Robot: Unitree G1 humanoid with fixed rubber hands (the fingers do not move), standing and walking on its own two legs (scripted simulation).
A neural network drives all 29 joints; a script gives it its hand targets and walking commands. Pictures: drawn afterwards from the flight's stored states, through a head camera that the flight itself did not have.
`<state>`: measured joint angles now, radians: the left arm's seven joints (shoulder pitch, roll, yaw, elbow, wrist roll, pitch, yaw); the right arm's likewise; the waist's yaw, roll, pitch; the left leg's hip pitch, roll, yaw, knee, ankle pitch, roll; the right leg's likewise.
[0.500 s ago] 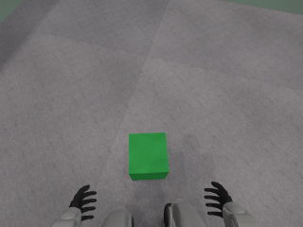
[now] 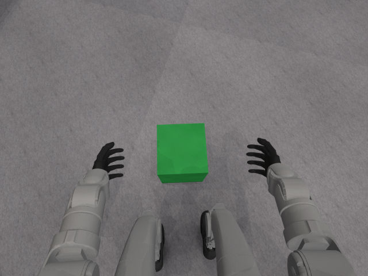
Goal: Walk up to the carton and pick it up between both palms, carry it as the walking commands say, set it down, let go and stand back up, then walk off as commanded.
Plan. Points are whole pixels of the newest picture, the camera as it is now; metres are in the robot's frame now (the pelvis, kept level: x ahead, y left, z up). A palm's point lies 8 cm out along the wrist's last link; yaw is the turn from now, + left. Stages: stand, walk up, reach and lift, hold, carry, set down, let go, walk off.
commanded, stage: reach and lift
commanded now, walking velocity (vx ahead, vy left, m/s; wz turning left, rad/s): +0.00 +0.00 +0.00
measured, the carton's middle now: (181, 155) +0.48 +0.00 -0.56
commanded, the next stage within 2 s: none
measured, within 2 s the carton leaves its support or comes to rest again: neither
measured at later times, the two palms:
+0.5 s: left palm (116, 119) +0.47 +0.17 -0.12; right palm (256, 111) +0.48 -0.20 -0.12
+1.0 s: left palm (123, 121) +0.49 +0.17 -0.19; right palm (247, 113) +0.51 -0.20 -0.19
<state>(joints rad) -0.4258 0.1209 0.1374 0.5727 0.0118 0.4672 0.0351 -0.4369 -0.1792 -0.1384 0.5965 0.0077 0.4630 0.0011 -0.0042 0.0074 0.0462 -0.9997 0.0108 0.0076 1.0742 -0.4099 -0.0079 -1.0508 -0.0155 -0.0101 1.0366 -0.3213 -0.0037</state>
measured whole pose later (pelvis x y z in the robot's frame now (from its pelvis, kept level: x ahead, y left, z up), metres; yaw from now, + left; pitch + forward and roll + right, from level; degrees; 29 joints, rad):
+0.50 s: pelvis +0.00 -0.01 -0.03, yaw +1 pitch +39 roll +1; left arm -0.94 0.16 0.28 0.87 0.00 0.14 0.08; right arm -1.00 -0.23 -0.26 0.94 0.01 0.15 -0.02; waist -0.01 0.01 -0.07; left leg -1.42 -0.01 -0.02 1.09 -0.36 -0.03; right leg -1.47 -0.01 0.00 1.06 -0.28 -0.02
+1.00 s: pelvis +0.01 -0.01 -0.07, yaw +3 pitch +49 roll +2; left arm -1.02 0.14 0.34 0.82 0.06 0.08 0.08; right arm -1.08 -0.24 -0.37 0.92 -0.10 0.08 0.02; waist -0.01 0.01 -0.11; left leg -1.68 -0.03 -0.03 1.22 -0.40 -0.04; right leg -1.73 0.00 0.02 1.20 -0.33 0.00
